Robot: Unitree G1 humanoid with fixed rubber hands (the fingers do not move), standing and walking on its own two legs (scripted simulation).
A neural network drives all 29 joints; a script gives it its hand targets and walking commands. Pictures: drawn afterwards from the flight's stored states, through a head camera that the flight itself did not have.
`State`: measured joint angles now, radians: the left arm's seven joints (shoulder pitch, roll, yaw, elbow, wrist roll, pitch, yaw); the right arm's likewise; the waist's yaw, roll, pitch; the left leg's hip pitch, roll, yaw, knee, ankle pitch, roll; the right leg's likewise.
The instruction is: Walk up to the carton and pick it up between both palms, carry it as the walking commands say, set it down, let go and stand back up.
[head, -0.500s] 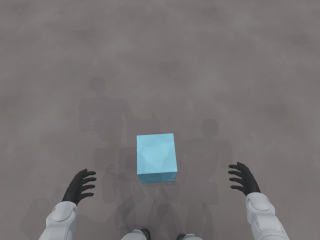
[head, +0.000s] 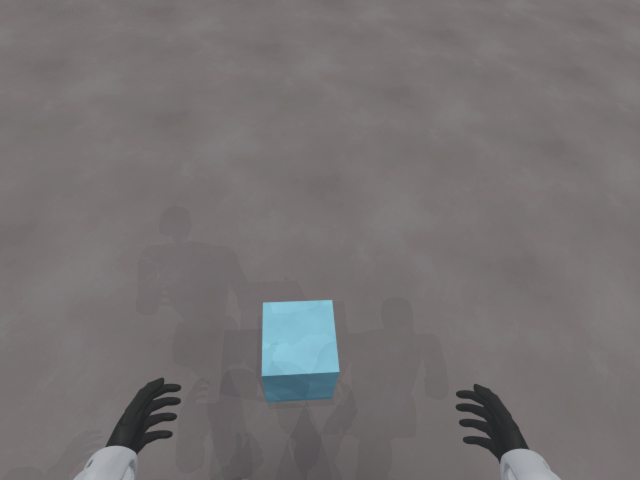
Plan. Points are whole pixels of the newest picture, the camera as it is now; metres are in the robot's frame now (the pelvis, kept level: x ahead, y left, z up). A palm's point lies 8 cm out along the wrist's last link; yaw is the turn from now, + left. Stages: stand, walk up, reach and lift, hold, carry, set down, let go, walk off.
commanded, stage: let go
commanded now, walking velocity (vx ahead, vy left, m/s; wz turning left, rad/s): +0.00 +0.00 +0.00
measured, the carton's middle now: (298, 352) +0.51 +0.04 -0.65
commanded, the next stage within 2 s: stand in 0.14 s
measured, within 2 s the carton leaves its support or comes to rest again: neither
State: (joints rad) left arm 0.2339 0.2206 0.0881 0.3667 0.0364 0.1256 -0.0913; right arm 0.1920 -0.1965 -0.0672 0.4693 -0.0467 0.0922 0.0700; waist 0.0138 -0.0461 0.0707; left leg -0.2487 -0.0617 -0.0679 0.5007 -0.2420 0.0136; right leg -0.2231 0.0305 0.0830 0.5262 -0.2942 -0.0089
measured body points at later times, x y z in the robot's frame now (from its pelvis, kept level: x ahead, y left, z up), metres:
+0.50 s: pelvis +0.03 +0.01 +0.00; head +0.02 +0.02 +0.45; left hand +0.18 +0.30 -0.08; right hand +0.21 -0.26 -0.06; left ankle +0.01 +0.11 -0.74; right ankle -0.01 -0.12 -0.74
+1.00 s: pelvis +0.02 +0.01 +0.00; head +0.00 +0.02 +0.45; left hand +0.17 +0.30 -0.08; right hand +0.20 -0.26 -0.06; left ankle +0.01 +0.11 -0.74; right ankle -0.01 -0.12 -0.74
